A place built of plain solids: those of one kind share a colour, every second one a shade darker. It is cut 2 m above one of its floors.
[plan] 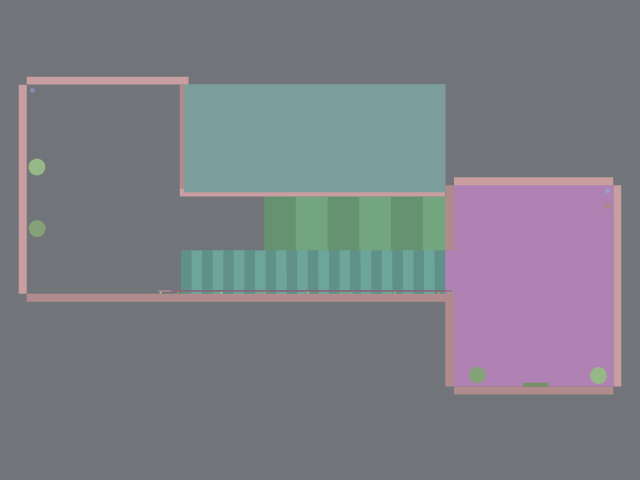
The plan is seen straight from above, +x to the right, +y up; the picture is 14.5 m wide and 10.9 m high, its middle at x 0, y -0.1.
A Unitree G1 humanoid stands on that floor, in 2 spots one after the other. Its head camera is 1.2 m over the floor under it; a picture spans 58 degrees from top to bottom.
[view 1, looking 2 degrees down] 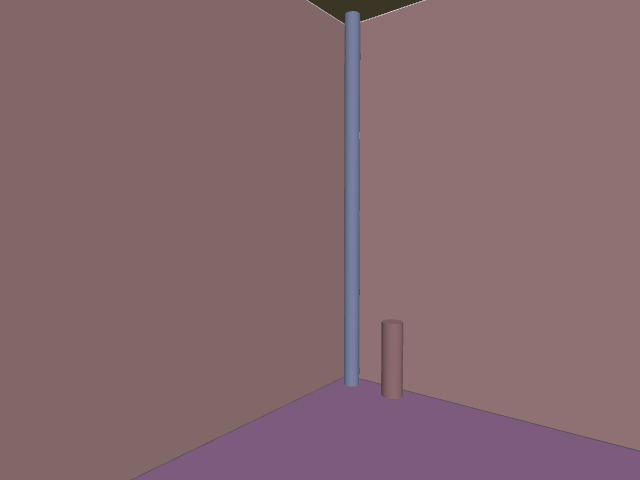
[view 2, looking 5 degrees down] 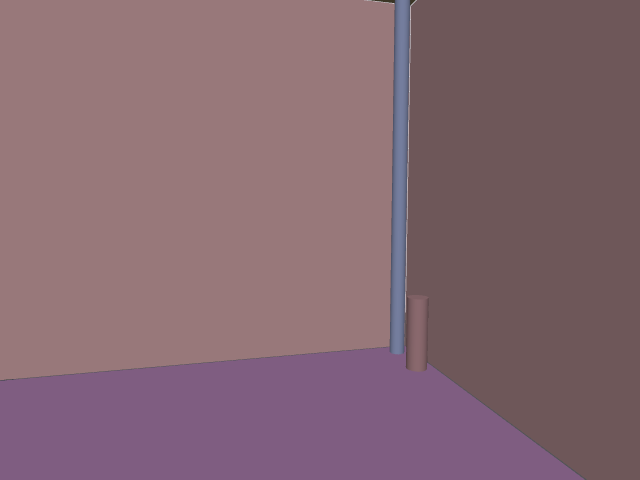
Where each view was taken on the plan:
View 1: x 3.84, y -0.78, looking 38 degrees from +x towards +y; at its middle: wall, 3.14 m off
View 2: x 5.11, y -2.12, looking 76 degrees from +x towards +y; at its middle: wall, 3.38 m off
